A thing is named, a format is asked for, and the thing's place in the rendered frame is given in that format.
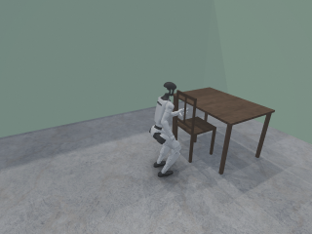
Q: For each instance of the table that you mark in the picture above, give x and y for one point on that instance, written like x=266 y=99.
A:
x=228 y=109

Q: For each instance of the right robot shin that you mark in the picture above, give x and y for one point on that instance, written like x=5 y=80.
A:
x=170 y=161

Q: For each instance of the robot right forearm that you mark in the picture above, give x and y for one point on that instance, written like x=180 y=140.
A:
x=168 y=131

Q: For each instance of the robot left forearm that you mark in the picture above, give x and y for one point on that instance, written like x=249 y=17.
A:
x=173 y=114

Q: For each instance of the left robot hand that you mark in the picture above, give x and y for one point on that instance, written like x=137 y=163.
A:
x=180 y=112

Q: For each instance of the left robot shin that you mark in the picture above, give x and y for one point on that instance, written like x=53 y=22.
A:
x=164 y=151

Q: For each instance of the right robot upper arm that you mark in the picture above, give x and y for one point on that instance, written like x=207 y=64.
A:
x=169 y=108

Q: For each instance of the chair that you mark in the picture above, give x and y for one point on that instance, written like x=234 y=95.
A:
x=194 y=126

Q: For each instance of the right robot hand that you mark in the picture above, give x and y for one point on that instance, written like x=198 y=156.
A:
x=175 y=145

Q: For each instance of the robot shin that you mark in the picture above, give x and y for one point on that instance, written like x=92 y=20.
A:
x=170 y=161
x=164 y=151

